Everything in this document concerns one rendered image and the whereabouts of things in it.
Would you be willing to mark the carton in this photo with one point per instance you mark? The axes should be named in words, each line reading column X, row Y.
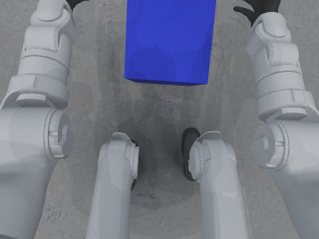
column 168, row 42

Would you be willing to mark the robot right upper arm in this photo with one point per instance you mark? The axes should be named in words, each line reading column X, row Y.
column 289, row 150

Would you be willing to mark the right robot forearm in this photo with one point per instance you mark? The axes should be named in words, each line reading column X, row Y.
column 277, row 73

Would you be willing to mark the robot left foot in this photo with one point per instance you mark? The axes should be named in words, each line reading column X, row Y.
column 134, row 182

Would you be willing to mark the robot left hand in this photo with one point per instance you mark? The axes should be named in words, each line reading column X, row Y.
column 73, row 3

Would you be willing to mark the robot left upper arm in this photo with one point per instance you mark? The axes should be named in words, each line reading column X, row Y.
column 32, row 141

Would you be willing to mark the left robot forearm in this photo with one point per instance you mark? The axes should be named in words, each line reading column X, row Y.
column 45, row 61

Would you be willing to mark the robot left thigh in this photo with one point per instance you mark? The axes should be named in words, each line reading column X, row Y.
column 110, row 209

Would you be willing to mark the robot right hand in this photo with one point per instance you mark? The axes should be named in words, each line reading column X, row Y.
column 259, row 7

